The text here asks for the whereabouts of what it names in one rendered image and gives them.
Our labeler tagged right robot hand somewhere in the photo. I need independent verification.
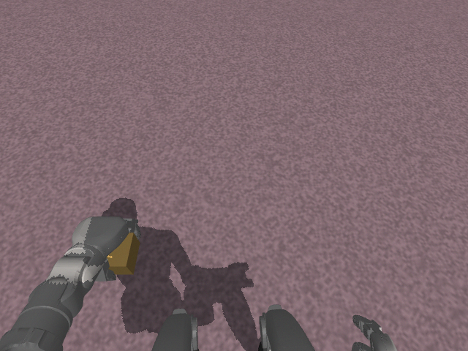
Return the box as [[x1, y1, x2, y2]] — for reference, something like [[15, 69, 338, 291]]
[[352, 315, 397, 351]]

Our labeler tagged left robot arm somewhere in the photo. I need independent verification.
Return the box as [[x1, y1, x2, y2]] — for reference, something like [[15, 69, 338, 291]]
[[0, 244, 105, 351]]

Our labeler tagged small box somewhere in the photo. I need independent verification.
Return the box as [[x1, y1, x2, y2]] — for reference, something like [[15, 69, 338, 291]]
[[107, 233, 140, 275]]

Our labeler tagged left robot hand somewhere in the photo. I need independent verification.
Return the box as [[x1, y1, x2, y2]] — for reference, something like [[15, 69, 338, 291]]
[[72, 216, 141, 282]]

